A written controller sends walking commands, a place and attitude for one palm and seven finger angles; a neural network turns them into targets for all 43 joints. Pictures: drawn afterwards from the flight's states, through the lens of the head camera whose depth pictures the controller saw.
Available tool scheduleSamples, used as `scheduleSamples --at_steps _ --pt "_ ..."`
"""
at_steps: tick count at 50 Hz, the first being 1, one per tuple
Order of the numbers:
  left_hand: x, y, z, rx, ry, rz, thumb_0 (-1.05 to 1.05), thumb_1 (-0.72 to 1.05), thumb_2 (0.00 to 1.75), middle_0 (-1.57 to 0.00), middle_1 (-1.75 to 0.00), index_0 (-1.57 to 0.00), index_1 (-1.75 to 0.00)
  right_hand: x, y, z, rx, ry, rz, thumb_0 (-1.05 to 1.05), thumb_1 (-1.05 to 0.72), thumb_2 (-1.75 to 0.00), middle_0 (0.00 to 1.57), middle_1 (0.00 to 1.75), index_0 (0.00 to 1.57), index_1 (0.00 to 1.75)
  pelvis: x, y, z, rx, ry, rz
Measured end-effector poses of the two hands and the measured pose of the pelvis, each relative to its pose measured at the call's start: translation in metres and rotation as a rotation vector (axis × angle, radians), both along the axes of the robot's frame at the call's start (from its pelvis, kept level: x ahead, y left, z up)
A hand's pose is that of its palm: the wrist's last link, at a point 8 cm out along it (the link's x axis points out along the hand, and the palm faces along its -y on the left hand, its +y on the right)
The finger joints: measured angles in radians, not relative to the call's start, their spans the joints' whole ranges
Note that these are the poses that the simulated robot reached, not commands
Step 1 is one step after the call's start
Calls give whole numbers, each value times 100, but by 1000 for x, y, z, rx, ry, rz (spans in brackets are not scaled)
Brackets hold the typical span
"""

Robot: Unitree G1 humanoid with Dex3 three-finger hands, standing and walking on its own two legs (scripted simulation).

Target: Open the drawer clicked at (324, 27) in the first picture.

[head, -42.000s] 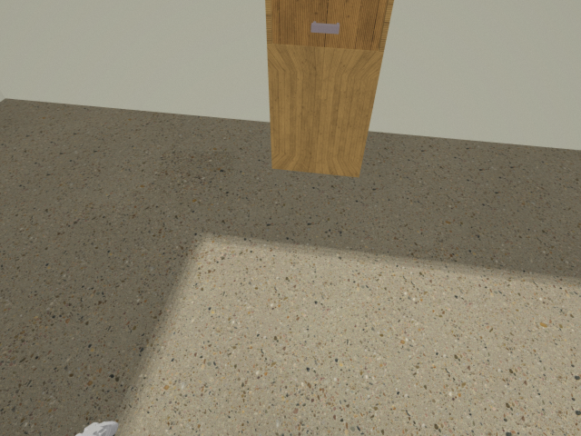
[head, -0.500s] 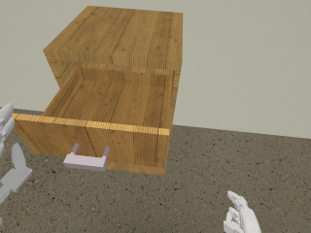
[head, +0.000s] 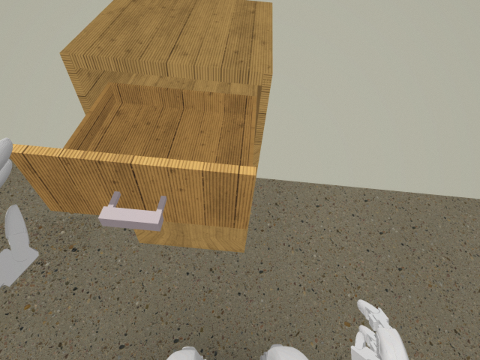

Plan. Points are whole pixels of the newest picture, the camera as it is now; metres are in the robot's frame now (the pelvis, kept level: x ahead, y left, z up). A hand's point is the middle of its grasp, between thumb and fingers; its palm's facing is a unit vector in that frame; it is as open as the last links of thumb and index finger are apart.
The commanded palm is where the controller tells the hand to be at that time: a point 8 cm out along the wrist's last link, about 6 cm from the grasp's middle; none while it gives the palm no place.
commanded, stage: step back with the hand held close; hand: left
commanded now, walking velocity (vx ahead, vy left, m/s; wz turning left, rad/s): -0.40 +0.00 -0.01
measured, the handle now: (135, 208) +0.37 +0.21 +0.01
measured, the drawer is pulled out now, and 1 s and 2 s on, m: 0.28 0.28 0.28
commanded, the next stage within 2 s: stop stepping back and stand still in 0.12 s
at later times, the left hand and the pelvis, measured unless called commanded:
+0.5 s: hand (43, 349) +0.11 +0.19 +0.18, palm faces +0.25 -0.85 -0.47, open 7.4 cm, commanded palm +0.05 +0.24 +0.20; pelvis -0.10 -0.03 +0.02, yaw -3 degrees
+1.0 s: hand out of the picture +0.08 +0.19 +0.18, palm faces +0.35 -0.84 -0.42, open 7.4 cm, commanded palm none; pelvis -0.12 -0.04 +0.02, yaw -2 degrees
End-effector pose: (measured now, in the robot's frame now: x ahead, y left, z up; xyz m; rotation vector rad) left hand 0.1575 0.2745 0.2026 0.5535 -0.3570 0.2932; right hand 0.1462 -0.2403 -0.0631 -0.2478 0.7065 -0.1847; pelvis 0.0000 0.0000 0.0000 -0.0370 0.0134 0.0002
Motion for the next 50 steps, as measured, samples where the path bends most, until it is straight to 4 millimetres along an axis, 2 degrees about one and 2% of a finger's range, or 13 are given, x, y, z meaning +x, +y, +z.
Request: scheduleSamples --at_steps 3,7,10,14,18,24,29,35,42,50 --pt "-10 -4 4 -19 -10 9 1 89 90 -21 -30 -21 -30 -9 5 -2 37 -14 7 1 -90 -90 20 30 20 30 -10 -5 2 3 8 -32" --pt "-19 -23 4 -35 -22 -21 1 89 90 -21 -30 -21 -30 -21 8 -9 83 -26 47 1 -90 -90 20 30 20 30 -30 -18 -1 10 25 -61" --pt "-26 -44 2 -38 -8 -78 1 89 90 -21 -30 -21 -30 -35 3 -16 114 -14 62 1 -90 -90 20 30 21 30 -50 -28 -1 -11 16 -49" --pt "-41 -58 5 -36 55 -102 1 89 90 -21 -30 -21 -30 -62 -13 -8 118 63 11 1 -90 -90 21 30 21 30 -59 -36 14 48 38 -60" --pt "-53 -51 0 -16 133 -56 1 89 90 -22 -30 -21 -30 -83 -33 7 66 73 -53 1 -90 -90 20 30 21 30 -67 -39 23 76 52 -69" --pt "-72 -41 -8 -40 139 -50 1 89 90 -21 -30 -21 -30 -101 -54 20 -21 24 -77 1 -90 -90 20 30 20 30 -92 -33 18 56 17 -45" --pt "-101 -42 2 -15 114 -61 2 89 90 -21 -30 -21 -30 -113 -49 28 -11 -31 -52 1 -90 -90 20 30 20 30 -111 -33 19 40 -2 -39" --pt "-128 -35 4 -46 69 -1 1 89 90 -21 -30 -21 -30 -129 -34 20 17 -8 -19 1 -90 -90 20 30 20 30 -123 -32 19 24 -1 -44" --pt "-128 -31 -3 -97 64 43 1 89 90 -21 -30 -21 -30 -146 -19 7 51 17 -22 1 -90 -90 20 30 20 30 -127 -29 18 26 -23 -35" --pt "-120 -41 -3 -81 87 25 1 89 90 -21 -30 -21 -30 -146 -18 -2 83 56 -11 1 -90 -90 20 30 21 30 -119 -37 18 19 -11 -31"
